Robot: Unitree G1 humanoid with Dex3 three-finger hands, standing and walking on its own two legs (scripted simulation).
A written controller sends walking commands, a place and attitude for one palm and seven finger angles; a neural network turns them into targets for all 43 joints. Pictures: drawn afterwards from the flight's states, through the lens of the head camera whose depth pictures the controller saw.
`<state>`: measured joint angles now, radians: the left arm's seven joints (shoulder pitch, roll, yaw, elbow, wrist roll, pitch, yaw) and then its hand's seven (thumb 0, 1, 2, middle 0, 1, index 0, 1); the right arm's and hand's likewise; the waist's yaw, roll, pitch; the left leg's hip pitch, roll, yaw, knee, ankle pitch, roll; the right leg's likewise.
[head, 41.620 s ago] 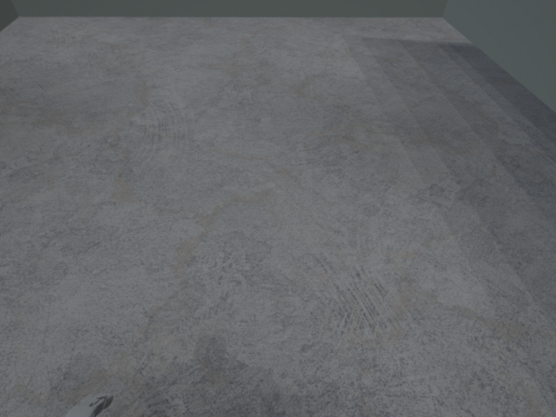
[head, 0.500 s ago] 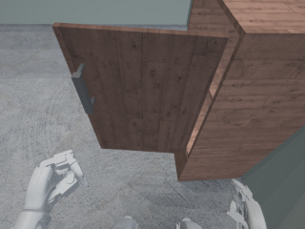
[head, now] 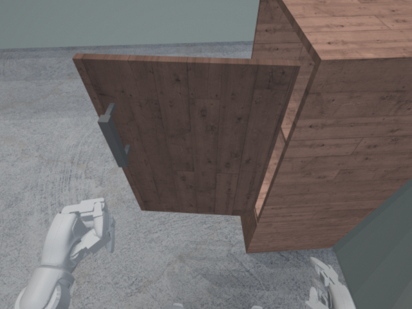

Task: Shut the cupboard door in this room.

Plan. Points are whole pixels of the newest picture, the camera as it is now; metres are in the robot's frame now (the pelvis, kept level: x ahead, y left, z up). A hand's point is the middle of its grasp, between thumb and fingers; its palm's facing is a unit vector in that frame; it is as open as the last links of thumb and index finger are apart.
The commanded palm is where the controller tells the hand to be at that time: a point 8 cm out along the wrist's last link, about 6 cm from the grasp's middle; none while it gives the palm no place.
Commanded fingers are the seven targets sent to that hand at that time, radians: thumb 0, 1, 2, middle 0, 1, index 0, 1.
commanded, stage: raise the hand and make a fist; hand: left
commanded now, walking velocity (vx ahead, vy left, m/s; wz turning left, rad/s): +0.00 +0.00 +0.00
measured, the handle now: (117, 136) +0.45 +0.23 +0.07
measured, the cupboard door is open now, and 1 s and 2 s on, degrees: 83 83 83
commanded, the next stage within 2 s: bring the fist close to the handle in 0.24 s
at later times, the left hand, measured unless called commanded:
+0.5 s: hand (108, 230) +0.24 +0.18 +0.08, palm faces +0.04 -1.00 -0.08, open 3.1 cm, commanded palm +0.22 +0.23 +0.07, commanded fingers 0.00 0.90 0.90 -1.30 -1.50 -1.30 -1.50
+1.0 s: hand (116, 197) +0.30 +0.19 +0.07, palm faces -0.03 -1.00 -0.04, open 3.1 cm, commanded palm +0.28 +0.24 +0.07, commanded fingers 0.00 0.90 0.90 -1.30 -1.50 -1.30 -1.50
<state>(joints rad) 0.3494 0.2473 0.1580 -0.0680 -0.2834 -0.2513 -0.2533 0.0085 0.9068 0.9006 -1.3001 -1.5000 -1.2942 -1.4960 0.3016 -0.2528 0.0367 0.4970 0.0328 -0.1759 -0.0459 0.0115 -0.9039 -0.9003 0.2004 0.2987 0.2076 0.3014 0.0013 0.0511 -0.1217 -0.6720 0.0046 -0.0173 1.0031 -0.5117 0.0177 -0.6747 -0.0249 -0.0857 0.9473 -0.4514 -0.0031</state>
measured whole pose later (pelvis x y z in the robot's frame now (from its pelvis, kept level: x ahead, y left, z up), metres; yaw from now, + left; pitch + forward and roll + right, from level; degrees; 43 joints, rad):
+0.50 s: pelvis -0.01 -0.02 +0.00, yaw +0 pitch +10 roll -1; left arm 0.29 0.26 0.18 -0.01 -0.27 -0.33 -0.21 0.01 0.90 0.90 -1.31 -1.50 -1.30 -1.50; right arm 0.27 -0.25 0.03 0.52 0.03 -0.20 -0.06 0.01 -0.90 -0.90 0.20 0.30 0.21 0.30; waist 0.01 0.03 -0.10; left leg -0.68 0.01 -0.03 1.00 -0.50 0.00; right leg -0.69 -0.02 -0.09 0.97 -0.45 -0.03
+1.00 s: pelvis +0.00 +0.00 +0.01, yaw +0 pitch +11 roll -1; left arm 0.01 0.27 0.21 0.26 -0.27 -0.29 -0.28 0.01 0.91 0.90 -1.30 -1.50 -1.30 -1.50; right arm 0.28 -0.27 0.02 0.58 0.04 -0.17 -0.05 0.01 -0.91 -0.90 0.20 0.30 0.21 0.30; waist -0.01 0.04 -0.10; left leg -0.67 0.01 -0.01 0.96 -0.49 0.01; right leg -0.68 -0.02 -0.07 0.92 -0.43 -0.01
